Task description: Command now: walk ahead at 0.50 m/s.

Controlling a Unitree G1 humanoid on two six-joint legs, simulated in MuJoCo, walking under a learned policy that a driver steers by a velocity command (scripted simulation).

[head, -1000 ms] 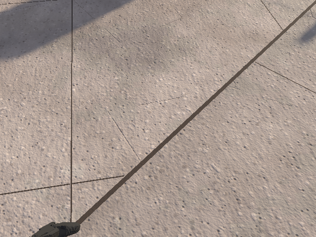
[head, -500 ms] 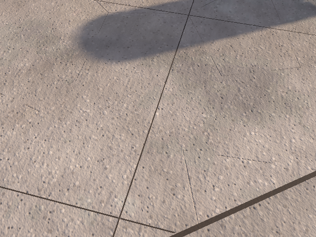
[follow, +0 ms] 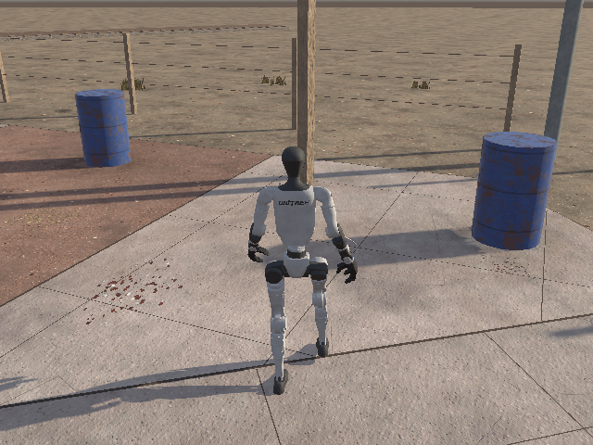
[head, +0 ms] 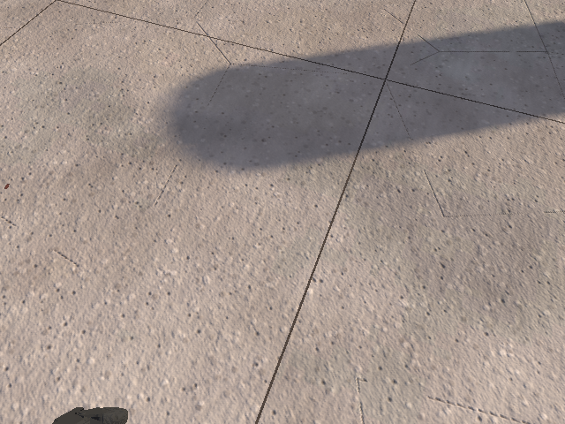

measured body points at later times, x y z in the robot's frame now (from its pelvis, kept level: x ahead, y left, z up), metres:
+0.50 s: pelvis +0.29 -0.06 +0.00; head +0.33 -0.07 +0.45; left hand +0.37 +0.22 -0.11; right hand +0.48 -0.34 -0.07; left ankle +0.51 +0.07 -0.70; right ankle +0.21 -0.13 -0.74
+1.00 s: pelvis +0.56 -0.12 +0.00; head +0.59 -0.13 +0.45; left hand +0.87 -0.02 -0.08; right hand +0.42 -0.37 -0.13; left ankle +0.52 +0.04 -0.74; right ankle +0.63 -0.32 -0.70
